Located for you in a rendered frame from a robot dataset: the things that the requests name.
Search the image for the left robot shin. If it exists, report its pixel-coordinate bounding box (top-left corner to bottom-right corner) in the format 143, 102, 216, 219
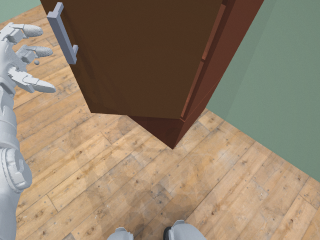
115, 227, 127, 232

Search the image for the cupboard door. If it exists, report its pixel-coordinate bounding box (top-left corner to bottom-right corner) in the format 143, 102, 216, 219
40, 0, 223, 119

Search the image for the robot left forearm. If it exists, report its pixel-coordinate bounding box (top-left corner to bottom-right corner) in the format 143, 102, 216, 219
0, 77, 20, 151

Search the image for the left robot upper arm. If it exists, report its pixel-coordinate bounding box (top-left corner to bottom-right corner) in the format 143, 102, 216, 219
0, 147, 33, 240

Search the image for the robot right thigh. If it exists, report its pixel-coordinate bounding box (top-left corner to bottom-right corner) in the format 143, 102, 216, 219
168, 223, 207, 240

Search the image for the left robot hand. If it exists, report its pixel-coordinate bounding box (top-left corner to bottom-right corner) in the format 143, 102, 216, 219
0, 22, 56, 93

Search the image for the handle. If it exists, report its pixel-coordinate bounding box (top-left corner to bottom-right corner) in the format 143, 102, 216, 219
47, 2, 79, 65

